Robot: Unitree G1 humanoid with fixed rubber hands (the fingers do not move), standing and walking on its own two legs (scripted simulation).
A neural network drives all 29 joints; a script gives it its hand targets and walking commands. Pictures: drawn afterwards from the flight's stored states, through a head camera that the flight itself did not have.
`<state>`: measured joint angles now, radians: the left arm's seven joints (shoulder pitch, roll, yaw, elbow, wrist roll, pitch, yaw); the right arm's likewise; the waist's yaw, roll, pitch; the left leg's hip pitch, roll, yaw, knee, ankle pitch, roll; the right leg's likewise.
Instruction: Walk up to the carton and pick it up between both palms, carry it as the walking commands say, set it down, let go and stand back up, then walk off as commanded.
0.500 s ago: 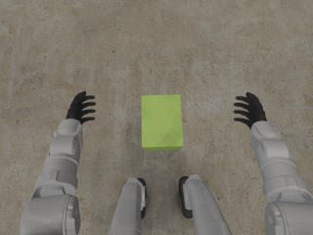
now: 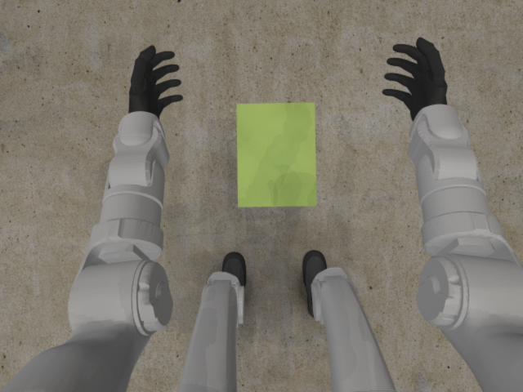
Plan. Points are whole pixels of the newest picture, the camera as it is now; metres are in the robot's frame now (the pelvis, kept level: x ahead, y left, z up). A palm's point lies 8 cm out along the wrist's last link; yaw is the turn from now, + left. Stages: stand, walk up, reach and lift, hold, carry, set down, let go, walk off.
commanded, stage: reach and lift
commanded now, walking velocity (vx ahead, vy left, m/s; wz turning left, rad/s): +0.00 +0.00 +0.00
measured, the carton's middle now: (275, 161) +0.47 -0.01 -0.54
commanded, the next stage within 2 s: none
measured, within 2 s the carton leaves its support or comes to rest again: neither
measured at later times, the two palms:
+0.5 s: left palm (176, 131) +0.48 +0.17 -0.23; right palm (388, 127) +0.48 -0.20 -0.23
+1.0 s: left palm (198, 146) +0.49 +0.16 -0.37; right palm (360, 142) +0.48 -0.20 -0.37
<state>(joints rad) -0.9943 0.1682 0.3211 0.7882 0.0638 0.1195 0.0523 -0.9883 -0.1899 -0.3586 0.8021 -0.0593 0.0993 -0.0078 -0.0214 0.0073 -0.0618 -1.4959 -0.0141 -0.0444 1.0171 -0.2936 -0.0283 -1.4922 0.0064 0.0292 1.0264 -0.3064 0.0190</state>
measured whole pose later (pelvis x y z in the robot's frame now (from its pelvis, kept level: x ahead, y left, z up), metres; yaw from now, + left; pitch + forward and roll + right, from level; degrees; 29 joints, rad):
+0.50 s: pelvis -0.01 -0.01 -0.10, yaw +0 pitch +51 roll +1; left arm -1.06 0.18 0.32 0.84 0.05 0.09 0.07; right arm -1.05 -0.18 -0.36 0.84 -0.07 0.09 -0.06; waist -0.01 0.01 -0.12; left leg -1.89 -0.03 -0.06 1.44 -0.44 -0.05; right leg -1.90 0.03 0.04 1.46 -0.45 0.02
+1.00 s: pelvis -0.04 +0.00 -0.22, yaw +0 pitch +47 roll +0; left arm -1.26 0.26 0.18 1.00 -0.09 0.07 0.14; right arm -1.26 -0.29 -0.22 1.02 0.09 0.07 -0.11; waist -0.02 0.00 0.06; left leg -2.20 -0.05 -0.05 1.91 -0.53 -0.05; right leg -2.20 0.05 0.05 1.92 -0.54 0.05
